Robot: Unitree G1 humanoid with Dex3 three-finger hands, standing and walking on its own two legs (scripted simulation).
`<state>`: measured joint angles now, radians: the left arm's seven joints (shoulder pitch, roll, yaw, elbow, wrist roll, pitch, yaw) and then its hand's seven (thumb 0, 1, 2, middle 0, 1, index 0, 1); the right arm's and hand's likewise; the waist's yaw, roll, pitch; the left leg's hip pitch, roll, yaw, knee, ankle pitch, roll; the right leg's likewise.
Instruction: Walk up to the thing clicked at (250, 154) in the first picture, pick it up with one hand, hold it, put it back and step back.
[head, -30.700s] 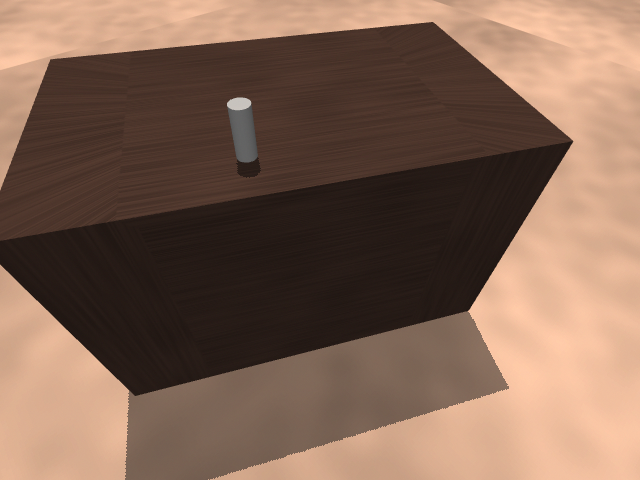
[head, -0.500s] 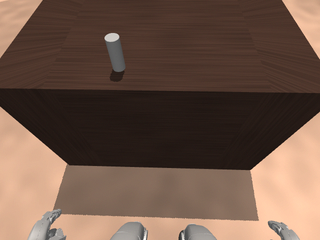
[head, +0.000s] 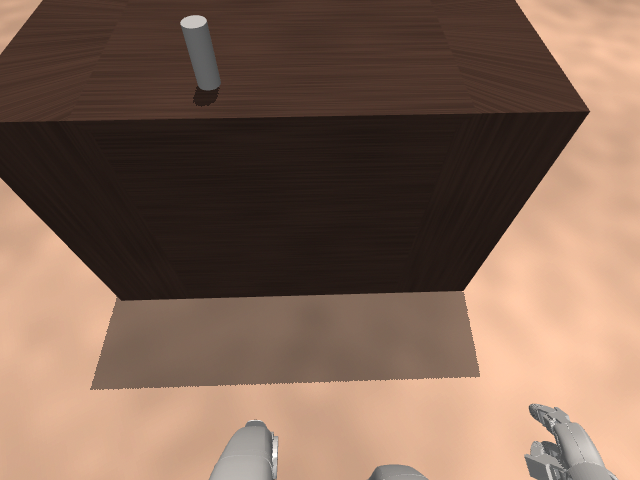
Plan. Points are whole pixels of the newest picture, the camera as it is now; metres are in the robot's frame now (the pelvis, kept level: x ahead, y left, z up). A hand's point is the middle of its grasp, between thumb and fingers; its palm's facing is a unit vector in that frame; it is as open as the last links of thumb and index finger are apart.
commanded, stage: step back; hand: left
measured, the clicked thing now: (202, 54) +0.79 +0.23 +0.06
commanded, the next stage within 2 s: stand in 1.86 s
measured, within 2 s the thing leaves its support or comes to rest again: neither
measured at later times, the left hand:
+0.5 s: hand out of the picture -0.05 +0.26 -0.13, palm faces +0.07 -0.92 -0.38, open 7.4 cm
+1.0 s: hand out of the picture -0.26 +0.23 -0.12, palm faces +0.13 -0.88 -0.45, open 7.4 cm
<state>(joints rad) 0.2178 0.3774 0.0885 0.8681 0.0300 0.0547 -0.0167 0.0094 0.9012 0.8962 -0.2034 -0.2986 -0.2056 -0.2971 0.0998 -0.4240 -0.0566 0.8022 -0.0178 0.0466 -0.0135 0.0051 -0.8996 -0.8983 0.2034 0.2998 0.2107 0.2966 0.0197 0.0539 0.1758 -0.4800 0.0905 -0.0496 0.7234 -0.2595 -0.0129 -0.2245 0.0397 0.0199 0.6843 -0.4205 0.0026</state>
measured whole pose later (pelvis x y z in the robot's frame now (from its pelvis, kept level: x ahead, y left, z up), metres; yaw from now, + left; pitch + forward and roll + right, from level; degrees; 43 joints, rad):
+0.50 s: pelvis -0.15 -0.02 +0.01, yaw +3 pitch -2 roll -1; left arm 0.12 0.40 0.07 0.82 0.01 0.07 0.01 0.01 0.90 0.90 -0.20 -0.30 -0.21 -0.30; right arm 0.15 -0.36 -0.03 0.86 -0.03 0.04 -0.01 0.01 -0.90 -0.90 0.20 0.30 0.21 0.30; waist 0.02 -0.03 0.16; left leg -0.34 0.01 0.00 0.62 -0.24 0.03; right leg -0.45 0.10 0.13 1.19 -0.53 0.00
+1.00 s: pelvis -0.29 -0.06 +0.01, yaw +7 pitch -2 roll +2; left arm 0.21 0.39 0.07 0.88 0.04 0.01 0.00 0.01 0.90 0.90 -0.21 -0.30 -0.21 -0.30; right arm 0.24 -0.40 -0.05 0.97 -0.03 0.04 0.01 0.01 -0.90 -0.90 0.20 0.30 0.21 0.30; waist 0.04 0.02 0.09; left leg -0.23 -0.02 -0.03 0.64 -0.45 -0.01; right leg -0.33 -0.07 -0.07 0.69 -0.33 -0.02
